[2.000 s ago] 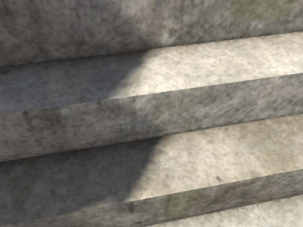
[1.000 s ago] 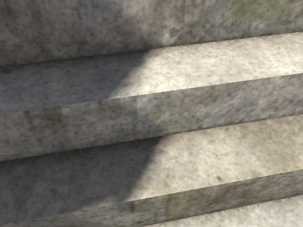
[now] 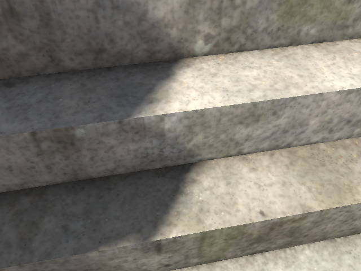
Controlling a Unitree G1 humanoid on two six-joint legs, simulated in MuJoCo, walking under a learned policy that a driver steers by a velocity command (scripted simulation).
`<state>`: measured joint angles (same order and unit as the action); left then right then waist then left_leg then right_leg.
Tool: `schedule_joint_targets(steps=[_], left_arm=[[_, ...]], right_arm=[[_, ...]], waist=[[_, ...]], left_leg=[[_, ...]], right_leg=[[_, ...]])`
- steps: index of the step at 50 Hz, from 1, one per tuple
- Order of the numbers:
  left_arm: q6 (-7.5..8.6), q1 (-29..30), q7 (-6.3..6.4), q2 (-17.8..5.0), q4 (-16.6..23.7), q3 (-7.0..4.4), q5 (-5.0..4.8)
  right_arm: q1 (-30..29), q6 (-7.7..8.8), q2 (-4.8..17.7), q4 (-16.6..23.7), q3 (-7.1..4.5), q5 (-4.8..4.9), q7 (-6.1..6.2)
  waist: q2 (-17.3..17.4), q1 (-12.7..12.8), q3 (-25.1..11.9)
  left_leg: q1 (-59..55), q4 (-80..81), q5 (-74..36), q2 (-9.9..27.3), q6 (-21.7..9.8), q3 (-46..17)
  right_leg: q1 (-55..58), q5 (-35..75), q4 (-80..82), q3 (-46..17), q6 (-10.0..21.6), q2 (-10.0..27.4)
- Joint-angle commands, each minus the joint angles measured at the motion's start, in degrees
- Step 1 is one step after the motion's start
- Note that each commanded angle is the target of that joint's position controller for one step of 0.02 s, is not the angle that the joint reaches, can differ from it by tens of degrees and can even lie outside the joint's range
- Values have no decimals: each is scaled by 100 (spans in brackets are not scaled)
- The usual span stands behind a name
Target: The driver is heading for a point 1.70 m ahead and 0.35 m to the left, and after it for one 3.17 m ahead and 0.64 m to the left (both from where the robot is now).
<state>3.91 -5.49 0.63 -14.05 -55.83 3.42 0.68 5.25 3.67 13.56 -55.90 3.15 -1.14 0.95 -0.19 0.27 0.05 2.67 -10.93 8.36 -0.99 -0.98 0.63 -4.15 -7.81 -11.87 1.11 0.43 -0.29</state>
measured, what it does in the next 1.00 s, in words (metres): stands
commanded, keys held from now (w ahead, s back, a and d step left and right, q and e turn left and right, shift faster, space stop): w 1.00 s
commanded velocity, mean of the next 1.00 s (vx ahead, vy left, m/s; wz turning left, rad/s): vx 0.50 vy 0.00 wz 0.00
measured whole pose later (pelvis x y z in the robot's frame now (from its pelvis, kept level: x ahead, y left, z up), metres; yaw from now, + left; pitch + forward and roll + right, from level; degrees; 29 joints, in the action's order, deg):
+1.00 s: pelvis +0.00 +0.00 +0.00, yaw +0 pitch +0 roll +0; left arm 3.9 -5.4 0.6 -14.1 -55.2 3.3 0.7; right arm 5.0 3.7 13.5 -55.6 3.1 -1.2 1.0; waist -0.2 0.3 0.1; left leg 2.7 -11.1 8.5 -0.8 -0.7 0.2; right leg -4.2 -7.9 -11.9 1.1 0.4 -0.2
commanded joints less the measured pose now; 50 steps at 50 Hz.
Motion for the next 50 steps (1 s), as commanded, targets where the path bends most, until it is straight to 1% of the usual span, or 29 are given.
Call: schedule_joint_targets(steps=[1, 50], left_arm=[[69, 243, 15, -608, 307, -121, -3], [68, 256, 15, -617, 371, -133, 0]], right_arm=[[-255, 68, 610, 307, -119, 2, 16], [-290, 70, 601, 343, -128, 1, 18]], waist=[[29, 0, -356], [29, 4, -375]], left_leg=[[-273, 1, -1195, 910, -29, -608], [-241, -14, -1202, 903, -5, -612]], right_leg=[[-100, 1072, 90, -536, 20, 861], [-55, 1119, 73, -518, 11, 862]])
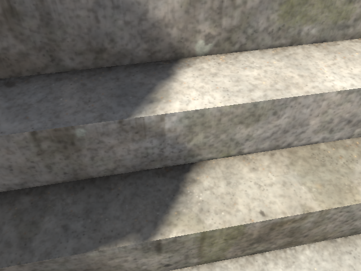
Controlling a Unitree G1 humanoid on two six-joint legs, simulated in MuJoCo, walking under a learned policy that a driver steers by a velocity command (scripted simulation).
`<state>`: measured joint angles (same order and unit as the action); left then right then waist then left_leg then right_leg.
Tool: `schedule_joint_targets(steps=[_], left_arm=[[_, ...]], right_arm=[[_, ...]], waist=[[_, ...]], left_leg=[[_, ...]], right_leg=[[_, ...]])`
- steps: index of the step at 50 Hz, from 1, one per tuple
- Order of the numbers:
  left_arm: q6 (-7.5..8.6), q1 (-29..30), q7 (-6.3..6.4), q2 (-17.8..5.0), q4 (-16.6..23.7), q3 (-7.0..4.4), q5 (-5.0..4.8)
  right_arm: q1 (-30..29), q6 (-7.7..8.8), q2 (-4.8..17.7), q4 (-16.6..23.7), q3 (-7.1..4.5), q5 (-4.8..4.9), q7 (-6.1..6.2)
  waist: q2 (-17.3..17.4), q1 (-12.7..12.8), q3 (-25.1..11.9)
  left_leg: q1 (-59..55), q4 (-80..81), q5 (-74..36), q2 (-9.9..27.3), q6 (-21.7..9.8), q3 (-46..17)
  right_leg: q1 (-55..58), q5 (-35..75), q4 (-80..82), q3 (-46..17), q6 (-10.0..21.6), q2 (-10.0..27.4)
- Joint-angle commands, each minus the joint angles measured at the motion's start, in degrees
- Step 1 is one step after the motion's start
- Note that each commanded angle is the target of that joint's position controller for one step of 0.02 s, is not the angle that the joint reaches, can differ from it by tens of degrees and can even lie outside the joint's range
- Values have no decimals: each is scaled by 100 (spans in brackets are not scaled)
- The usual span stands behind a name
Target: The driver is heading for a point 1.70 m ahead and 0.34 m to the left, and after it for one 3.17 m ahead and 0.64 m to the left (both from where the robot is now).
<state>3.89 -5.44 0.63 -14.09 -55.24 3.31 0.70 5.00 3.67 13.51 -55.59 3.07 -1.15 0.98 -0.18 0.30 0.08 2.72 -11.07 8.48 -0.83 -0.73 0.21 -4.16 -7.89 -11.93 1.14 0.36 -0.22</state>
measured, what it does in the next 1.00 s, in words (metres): stands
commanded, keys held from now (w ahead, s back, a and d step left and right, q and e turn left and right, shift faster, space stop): w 1.00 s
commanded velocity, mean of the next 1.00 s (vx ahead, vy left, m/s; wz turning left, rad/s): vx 0.50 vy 0.00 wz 0.00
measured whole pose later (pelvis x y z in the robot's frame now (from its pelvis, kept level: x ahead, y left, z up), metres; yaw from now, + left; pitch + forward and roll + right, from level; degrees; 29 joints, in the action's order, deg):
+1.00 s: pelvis +0.00 +0.00 +0.00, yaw +0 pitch +0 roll +0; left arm 3.9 -5.5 0.6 -14.1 -55.1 3.3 0.7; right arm 5.1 3.6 13.5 -55.5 3.0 -1.1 1.0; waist -0.2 0.3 0.1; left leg 2.7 -11.2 8.6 -0.6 -0.5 -0.1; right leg -4.2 -8.0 -12.1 1.2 0.3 -0.2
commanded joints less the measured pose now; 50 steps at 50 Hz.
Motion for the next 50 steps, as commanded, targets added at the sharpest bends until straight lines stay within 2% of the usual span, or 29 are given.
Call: schedule_joint_targets(steps=[1, 50], left_arm=[[70, 250, 15, -613, 312, -121, -3], [71, 241, 15, -618, 320, -123, -2]], right_arm=[[-265, 69, 606, 312, -119, 3, 15], [-257, 65, 603, 316, -127, 4, 15]], waist=[[28, 0, -377], [27, 3, -372]], left_leg=[[-246, -1, -1214, 887, -29, -570], [-223, -9, -1192, 877, -11, -569]], right_leg=[[-53, 1128, 78, -521, 18, 855], [-45, 1126, 65, -506, 13, 851]])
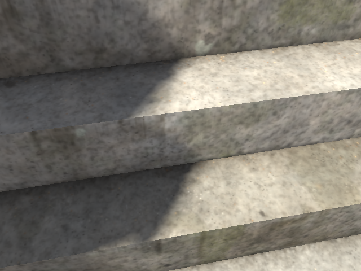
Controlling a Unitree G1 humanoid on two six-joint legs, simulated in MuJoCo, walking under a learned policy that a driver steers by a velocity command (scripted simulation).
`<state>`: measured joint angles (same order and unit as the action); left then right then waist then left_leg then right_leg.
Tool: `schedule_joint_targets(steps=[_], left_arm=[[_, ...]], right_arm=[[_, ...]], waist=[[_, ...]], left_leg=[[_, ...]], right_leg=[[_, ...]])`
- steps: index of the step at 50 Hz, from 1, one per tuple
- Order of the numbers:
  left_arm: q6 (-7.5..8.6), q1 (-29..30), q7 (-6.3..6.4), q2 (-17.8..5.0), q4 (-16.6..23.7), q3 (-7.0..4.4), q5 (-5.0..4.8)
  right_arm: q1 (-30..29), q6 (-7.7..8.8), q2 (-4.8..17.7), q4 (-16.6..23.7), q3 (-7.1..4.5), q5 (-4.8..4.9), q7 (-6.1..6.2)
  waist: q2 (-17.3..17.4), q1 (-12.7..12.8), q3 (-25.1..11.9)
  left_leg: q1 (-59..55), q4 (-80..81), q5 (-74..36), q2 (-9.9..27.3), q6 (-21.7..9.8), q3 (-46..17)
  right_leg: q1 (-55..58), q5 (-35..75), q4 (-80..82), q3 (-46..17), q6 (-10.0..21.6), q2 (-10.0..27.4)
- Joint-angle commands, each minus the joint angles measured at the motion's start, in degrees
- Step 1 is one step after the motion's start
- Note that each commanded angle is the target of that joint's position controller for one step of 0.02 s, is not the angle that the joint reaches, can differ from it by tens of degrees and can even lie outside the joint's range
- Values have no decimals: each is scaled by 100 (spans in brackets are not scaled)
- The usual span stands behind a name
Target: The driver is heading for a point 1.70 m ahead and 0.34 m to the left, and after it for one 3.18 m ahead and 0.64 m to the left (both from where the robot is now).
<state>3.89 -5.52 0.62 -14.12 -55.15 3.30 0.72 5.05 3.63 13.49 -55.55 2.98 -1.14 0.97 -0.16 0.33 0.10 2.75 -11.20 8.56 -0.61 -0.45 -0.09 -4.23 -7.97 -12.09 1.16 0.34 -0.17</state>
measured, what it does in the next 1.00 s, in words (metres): stands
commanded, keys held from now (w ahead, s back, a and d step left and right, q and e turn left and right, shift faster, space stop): w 0.28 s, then no key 0.72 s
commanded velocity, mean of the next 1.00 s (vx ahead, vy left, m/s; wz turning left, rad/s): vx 0.25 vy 0.00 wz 0.00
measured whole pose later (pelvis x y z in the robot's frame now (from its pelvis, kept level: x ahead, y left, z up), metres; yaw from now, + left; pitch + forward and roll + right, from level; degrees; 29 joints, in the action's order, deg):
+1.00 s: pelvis -0.02 +0.00 -0.01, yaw +0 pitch +0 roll +0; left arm 0.6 -13.1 0.6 -14.0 -59.4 -0.3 0.3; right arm 12.6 0.4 13.7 -59.9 -0.1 -1.0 0.8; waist -0.1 0.4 1.3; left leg 7.3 -18.9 11.2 -0.2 -0.2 0.1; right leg -8.7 -10.2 -19.2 1.0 0.5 -0.2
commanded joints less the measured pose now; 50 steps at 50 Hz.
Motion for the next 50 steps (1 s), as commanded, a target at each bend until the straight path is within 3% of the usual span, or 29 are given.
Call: schedule_joint_targets(steps=[1, 17, 36, 42, 43, 46, 50], left_arm=[[70, 248, 15, -615, 310, -122, -3], [59, 47, 17, -654, 215, -146, -4], [-114, -491, 26, -642, -91, -262, -6], [-187, -664, 76, -563, -211, -301, -7], [-234, -773, -10, -881, -225, -431, -61], [-294, -791, -17, -613, -236, -444, -44], [-302, -928, 31, -561, -255, -494, -39]], right_arm=[[-263, 70, 605, 312, -119, 3, 15], [-93, 54, 663, 228, -151, 22, 17], [409, -128, 657, -111, -281, 75, 35], [597, -183, 606, -213, -287, 62, 97], [729, -240, 880, -239, -392, -3, 0], [783, -297, 639, -246, -395, 3, -28], [914, -274, 594, -261, -429, 19, 5]], waist=[[25, 0, -374], [34, 17, -356], [14, 13, -72], [35, 7, 74], [-44, 11, -10], [8, -3, 210], [26, 6, 119]], left_leg=[[-225, 4, -1200, 856, -39, -539], [-199, -129, -1351, 846, -39, -500], [47, -415, -939, 825, -28, -519], [232, -413, -553, 797, -35, -555], [305, -445, -168, 541, -30, -422], [538, -412, 28, 507, -29, -409], [575, -473, -72, 516, -46, -417]], right_leg=[[-38, 1134, 82, -508, 15, 846], [-10, 1289, -76, -480, 11, 849], [-339, 822, -366, -516, -10, 812], [-436, 512, -340, -534, 23, 772], [-444, 195, -327, -450, 36, 525], [-605, 59, -314, -446, 56, 501], [-591, 168, -388, -453, 91, 502]])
